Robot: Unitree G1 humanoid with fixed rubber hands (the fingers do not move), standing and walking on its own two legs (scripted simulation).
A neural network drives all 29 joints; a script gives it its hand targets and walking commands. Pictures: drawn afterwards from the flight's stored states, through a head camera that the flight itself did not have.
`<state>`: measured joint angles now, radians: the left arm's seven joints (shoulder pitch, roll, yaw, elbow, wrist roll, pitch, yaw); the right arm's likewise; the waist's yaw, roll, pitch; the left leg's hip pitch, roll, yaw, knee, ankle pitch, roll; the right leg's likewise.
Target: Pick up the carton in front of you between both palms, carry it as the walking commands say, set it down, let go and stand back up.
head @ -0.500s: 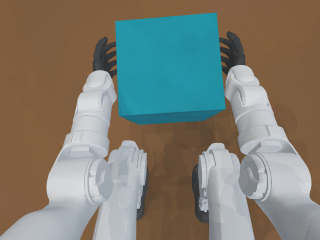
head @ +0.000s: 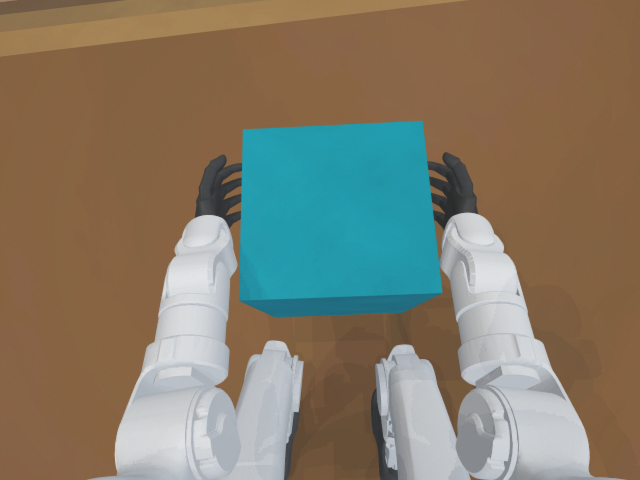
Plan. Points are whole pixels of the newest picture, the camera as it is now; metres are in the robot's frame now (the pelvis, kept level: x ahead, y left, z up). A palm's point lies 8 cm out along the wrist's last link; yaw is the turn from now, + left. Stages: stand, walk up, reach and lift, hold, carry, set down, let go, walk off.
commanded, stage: reach and lift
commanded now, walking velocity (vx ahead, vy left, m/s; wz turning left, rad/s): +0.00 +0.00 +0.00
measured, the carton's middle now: (335, 236) +0.44 +0.01 -0.12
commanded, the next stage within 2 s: hold in 1.92 s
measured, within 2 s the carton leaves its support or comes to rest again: neither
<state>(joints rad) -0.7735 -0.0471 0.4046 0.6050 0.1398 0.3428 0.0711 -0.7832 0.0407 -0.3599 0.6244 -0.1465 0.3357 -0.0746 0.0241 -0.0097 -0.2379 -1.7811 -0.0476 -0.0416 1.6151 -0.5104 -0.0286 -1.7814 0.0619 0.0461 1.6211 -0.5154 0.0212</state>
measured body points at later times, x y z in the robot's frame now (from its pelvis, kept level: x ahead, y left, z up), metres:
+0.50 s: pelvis +0.05 +0.00 +0.14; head +0.14 +0.00 +0.58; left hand +0.41 +0.16 +0.11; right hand +0.41 -0.14 +0.11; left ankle +0.09 +0.12 -0.51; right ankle +0.09 -0.12 -0.51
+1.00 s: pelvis +0.07 +0.00 +0.23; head +0.04 +0.00 +0.68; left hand +0.38 +0.16 +0.25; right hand +0.38 -0.15 +0.24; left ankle +0.09 +0.12 -0.51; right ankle +0.09 -0.12 -0.51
